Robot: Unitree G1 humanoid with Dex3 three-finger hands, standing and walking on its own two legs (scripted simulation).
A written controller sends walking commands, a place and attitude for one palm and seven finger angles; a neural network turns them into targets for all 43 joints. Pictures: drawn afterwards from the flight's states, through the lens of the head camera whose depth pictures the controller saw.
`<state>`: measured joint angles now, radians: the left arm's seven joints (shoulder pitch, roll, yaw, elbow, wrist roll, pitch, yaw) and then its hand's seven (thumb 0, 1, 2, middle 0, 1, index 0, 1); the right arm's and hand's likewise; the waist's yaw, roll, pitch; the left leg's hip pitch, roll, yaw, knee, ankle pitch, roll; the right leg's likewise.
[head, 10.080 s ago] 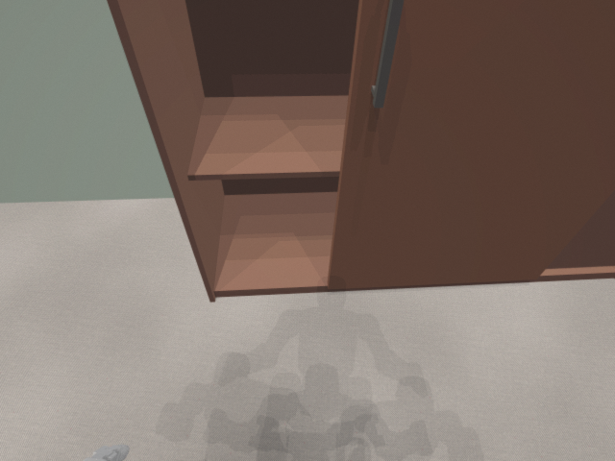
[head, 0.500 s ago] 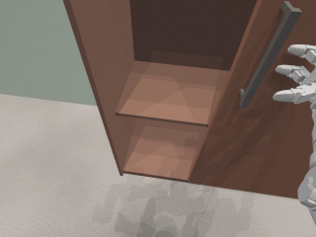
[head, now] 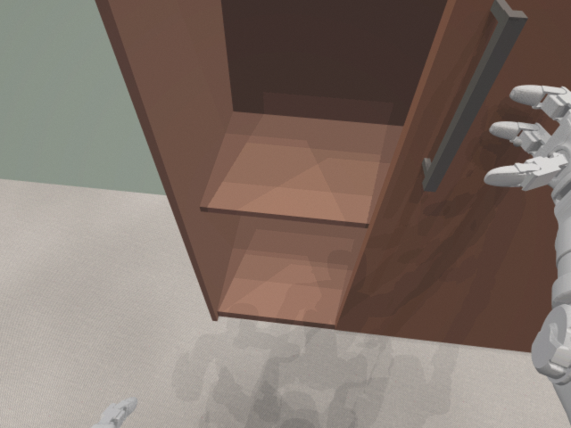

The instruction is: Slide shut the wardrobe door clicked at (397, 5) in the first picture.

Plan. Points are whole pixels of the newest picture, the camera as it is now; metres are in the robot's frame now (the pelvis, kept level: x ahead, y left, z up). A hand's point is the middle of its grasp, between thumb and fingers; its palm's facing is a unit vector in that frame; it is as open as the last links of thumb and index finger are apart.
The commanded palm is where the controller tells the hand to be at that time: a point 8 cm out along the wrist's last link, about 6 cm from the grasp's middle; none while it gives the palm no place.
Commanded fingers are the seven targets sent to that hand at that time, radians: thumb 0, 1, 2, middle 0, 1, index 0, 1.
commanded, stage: move the hooked fingers beside the handle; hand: right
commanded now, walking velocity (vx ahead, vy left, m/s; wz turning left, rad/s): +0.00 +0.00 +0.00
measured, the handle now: (459, 110) +0.51 -0.16 +0.20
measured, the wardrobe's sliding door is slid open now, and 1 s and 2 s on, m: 0.42 0.42 0.42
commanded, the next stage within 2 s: feel for the door with the fingertips in 0.08 s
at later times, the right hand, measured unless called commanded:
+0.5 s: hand (486, 135) +0.46 -0.19 +0.20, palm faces +0.00 +1.00 +0.00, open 14.0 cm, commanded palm +0.44 -0.24 +0.20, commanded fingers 0.00 0.50 -0.30 0.30 1.20 0.30 1.20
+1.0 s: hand (492, 129) +0.47 -0.19 +0.21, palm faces +0.02 +1.00 +0.00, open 14.0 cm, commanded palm +0.46 -0.24 +0.20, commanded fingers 0.00 0.50 -0.30 0.30 1.20 0.30 1.20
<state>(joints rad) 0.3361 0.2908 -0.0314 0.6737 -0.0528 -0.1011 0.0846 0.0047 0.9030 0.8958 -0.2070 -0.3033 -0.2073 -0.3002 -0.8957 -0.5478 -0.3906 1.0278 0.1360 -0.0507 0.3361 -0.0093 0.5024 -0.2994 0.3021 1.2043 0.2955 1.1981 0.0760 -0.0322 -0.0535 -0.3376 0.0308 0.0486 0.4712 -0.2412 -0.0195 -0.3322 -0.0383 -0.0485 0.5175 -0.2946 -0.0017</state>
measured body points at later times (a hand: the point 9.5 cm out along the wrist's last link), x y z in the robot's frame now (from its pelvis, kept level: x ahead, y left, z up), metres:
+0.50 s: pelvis +0.00 +0.00 +0.00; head +0.03 +0.01 +0.45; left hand +0.06 +0.27 -0.12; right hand +0.45 -0.24 +0.20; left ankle -0.01 +0.13 -0.74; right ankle -0.02 -0.11 -0.74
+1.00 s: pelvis -0.01 +0.01 +0.00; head +0.02 +0.02 +0.45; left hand +0.03 +0.29 -0.12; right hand +0.46 -0.25 +0.21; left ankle -0.01 +0.13 -0.74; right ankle -0.02 -0.11 -0.74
